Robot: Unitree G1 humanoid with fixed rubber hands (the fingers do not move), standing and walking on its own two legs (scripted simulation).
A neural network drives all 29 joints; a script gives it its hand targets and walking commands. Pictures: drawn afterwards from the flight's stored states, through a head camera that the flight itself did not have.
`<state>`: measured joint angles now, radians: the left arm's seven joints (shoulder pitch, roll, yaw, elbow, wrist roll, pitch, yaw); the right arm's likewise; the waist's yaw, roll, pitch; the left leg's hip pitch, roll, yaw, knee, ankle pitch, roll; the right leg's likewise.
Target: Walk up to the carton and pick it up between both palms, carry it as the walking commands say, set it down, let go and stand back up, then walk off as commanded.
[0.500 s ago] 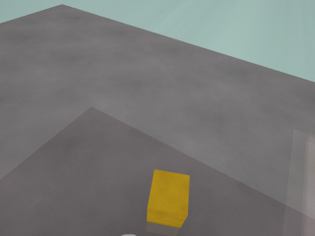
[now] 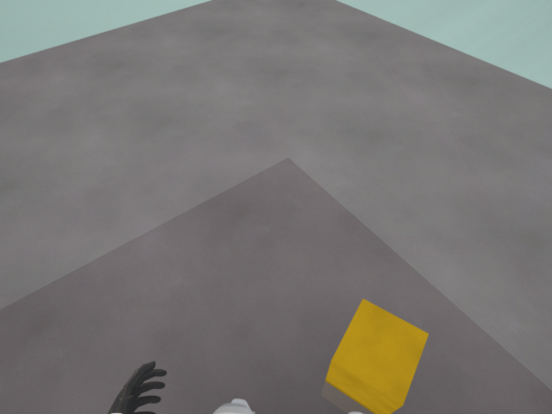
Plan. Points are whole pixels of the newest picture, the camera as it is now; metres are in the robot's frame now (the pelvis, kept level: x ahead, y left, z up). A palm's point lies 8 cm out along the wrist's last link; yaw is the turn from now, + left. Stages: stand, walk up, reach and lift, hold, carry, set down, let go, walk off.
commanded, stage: walk off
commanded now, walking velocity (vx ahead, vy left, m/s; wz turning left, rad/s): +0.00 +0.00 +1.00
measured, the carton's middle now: (372, 359) +0.36 -0.26 -0.62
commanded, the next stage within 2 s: none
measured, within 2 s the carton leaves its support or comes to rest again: neither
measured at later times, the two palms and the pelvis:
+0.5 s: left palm out of the picture -0.02 +0.30 -0.11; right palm (405, 355) +0.23 -0.18 -0.08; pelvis +0.02 +0.02 +0.02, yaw +29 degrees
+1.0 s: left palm out of the picture -0.09 +0.24 -0.07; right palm (323, 282) +0.36 -0.07 -0.09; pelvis +0.06 +0.00 +0.02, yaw +58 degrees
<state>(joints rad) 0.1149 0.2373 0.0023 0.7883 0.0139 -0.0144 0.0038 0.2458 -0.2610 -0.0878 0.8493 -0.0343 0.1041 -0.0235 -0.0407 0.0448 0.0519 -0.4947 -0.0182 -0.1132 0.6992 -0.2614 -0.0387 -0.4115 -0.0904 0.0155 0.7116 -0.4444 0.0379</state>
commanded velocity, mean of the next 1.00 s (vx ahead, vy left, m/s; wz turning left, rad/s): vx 0.00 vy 0.00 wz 1.00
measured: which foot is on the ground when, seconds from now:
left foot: up 0.00-0.28, down 0.30-0.68, up 0.70-1.00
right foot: down 0.00-0.28, up 0.30-0.66, down 0.68-1.00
